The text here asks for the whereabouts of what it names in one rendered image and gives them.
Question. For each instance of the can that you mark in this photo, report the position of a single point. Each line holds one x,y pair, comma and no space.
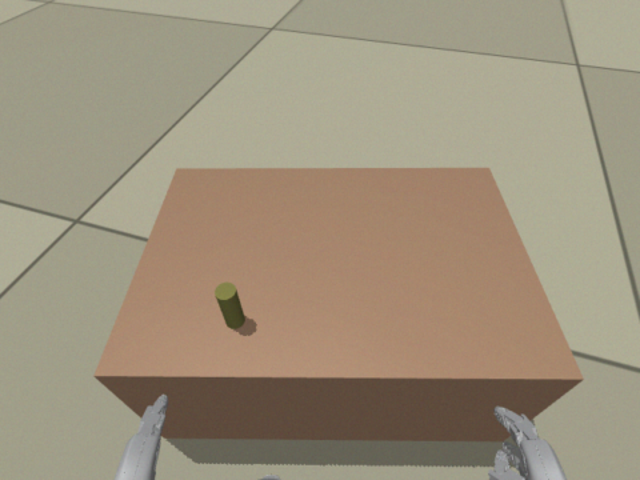
230,305

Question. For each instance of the left robot hand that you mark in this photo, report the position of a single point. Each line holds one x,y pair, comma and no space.
140,455

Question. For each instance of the right robot hand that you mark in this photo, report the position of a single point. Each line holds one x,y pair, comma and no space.
535,459

